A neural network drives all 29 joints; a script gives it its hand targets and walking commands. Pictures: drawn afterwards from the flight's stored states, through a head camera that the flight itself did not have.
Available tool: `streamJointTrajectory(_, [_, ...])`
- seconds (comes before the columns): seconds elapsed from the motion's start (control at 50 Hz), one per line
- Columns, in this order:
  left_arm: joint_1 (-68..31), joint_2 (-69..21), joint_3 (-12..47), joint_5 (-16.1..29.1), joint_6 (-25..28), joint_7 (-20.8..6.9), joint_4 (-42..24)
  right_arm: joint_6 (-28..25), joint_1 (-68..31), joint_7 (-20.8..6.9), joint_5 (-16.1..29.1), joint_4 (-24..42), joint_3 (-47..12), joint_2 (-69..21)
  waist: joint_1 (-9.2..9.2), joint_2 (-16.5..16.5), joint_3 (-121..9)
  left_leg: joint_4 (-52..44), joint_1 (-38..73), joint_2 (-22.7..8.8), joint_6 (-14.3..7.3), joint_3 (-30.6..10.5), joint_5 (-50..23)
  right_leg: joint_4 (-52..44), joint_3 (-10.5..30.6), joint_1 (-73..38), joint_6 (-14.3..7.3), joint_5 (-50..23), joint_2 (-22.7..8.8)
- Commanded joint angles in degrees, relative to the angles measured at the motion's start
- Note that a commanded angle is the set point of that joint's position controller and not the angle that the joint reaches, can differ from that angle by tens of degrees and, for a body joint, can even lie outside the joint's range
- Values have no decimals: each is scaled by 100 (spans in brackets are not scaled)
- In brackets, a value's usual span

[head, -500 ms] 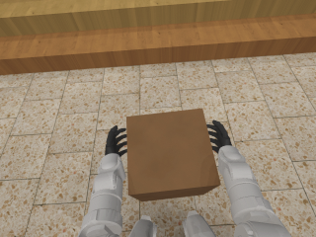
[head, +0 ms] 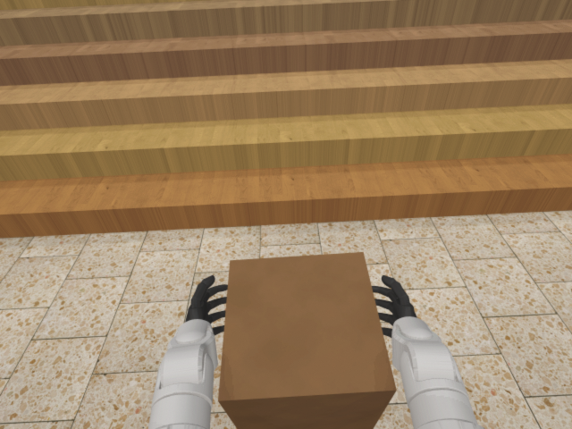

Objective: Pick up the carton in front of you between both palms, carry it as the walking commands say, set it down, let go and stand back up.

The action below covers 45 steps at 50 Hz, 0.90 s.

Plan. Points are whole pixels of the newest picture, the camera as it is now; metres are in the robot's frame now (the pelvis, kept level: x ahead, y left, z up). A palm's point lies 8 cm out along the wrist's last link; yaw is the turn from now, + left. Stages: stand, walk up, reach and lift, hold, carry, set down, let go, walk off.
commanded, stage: reach and lift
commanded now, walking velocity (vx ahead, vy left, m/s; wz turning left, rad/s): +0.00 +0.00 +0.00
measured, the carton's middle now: (302, 350) +0.29 +0.00 -0.06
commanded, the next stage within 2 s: hold in 1.02 s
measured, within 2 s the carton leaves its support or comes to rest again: neither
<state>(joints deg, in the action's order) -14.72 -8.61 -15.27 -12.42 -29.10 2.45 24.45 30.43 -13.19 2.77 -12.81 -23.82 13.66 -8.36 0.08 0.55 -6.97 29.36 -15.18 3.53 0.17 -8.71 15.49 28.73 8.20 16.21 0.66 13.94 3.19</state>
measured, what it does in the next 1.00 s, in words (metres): stands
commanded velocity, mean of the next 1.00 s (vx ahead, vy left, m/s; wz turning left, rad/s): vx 0.00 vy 0.00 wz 0.00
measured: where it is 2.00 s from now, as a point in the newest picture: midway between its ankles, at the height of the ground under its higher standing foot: outside the picture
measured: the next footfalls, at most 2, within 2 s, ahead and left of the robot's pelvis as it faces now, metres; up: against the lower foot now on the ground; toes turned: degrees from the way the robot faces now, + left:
right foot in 1.90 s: +0.12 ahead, -0.10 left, +0.00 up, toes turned -7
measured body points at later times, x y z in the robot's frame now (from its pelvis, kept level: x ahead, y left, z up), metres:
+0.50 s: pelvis -0.02 +0.00 +0.00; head -0.05 -0.01 +0.45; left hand +0.30 +0.15 +0.03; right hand +0.29 -0.15 +0.02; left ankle +0.00 +0.12 -0.74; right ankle +0.01 -0.13 -0.74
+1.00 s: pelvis +0.00 +0.00 +0.01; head -0.04 +0.00 +0.46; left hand +0.30 +0.15 +0.04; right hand +0.30 -0.15 +0.03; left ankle +0.00 +0.12 -0.74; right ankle +0.01 -0.13 -0.74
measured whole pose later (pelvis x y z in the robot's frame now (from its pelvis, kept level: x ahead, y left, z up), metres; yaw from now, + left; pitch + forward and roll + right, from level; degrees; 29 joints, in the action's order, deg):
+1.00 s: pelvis +0.00 +0.00 +0.01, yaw +0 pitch -5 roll +0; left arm -16.2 -9.0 -14.4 -16.5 -38.6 0.5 18.9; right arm 40.5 -14.4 1.2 -15.8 -17.9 12.4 -8.6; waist 0.2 0.4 -1.8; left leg 22.1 -4.4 2.5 0.2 -8.1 12.7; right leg 21.4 7.7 5.3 0.3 11.1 2.7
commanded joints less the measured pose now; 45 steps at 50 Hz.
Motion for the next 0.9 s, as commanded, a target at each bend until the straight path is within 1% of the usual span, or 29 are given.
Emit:
streamJointTrajectory(0.0, [-2341, -5713, 3087, 927, -377, -1572, 336, 149, -3000, -1563, 1075, 208, -3090, -5363, -32, -15, -671, -688, 408, 104, 40, 325, -1169, -561, -339, -960, -26, -1037, 138])
streamJointTrajectory(0.1, [-2749, -5699, 2653, 754, -502, -1670, 584, 290, -3418, -1663, 915, -33, -2622, -5340, -55, 18, -251, -798, 266, 64, 5, 342, -422, -638, -413, -859, -89, -289, 123])
streamJointTrajectory(0.2, [-3268, -5893, 2744, 822, -450, -1708, 460, 258, -3950, -1745, 971, 107, -2743, -5529, -26, 31, -686, -729, 432, 50, 11, 350, -474, -549, -451, -977, -89, -326, 126])
streamJointTrajectory(0.32, [-3390, -5877, 2732, 795, -456, -1721, 454, 268, -4061, -1752, 973, 97, -2785, -5599, 1, -14, -821, -749, 505, 72, 0, 391, -413, -581, -428, -1083, -57, -336, 132])
streamJointTrajectory(0.48, [-3153, -5695, 2718, 764, -554, -1740, 314, 387, -3794, -1696, 967, 261, -2829, -5547, 6, -70, -822, -819, 651, 115, 3, 437, -783, -714, -395, -1299, 3, -733, 136])
streamJointTrajectory(0.7, [-2696, -5598, 2941, 912, -700, -1728, -165, 537, -3281, -1646, 1147, 697, -3031, -5523, 8, -61, -898, -909, 931, 155, 64, 420, -1498, -808, -345, -1630, 47, -1492, 174])
streamJointTrajectory(0.78, [-2571, -5585, 2999, 955, -763, -1717, -302, 594, -3169, -1639, 1195, 830, -3077, -5488, 13, -42, -865, -947, 1013, 158, 81, 410, -1647, -842, -335, -1682, 48, -1621, 187])
streamJointTrajectory(0.88, [-2507, -5587, 3042, 994, -839, -1710, -419, 662, -3128, -1640, 1227, 956, -3108, -5446, 14, -23, -794, -989, 1080, 152, 95, 400, -1697, -881, -337, -1688, 39, -1617, 198])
